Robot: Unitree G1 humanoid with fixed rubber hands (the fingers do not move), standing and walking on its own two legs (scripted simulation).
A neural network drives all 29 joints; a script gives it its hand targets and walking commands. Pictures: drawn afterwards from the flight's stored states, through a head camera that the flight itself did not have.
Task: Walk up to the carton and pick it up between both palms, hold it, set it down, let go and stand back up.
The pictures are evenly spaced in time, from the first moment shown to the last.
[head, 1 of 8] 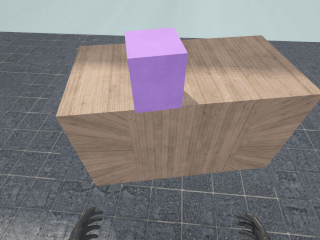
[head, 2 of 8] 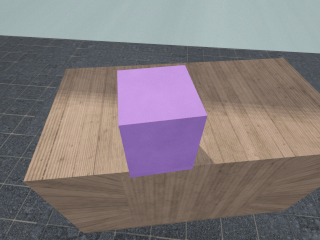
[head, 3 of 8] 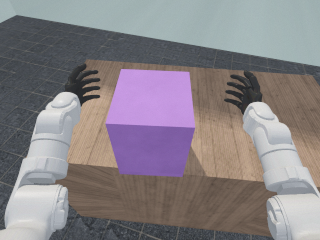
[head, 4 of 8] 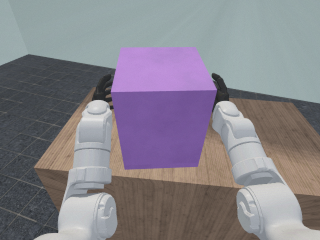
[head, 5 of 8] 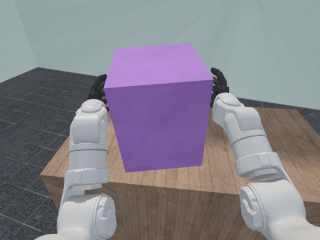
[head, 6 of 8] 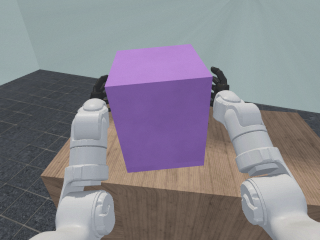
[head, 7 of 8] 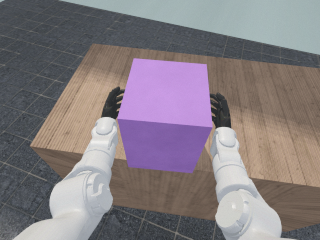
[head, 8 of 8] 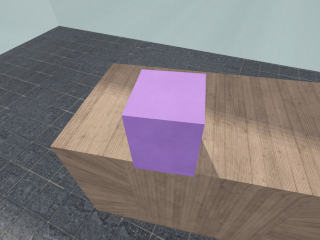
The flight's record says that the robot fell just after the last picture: no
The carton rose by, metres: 0.22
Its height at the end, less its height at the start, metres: +0.00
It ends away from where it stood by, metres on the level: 0.01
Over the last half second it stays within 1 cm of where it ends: yes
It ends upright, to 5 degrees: yes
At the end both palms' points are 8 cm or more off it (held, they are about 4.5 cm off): yes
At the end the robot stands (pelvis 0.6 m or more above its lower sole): yes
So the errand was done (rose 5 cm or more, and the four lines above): yes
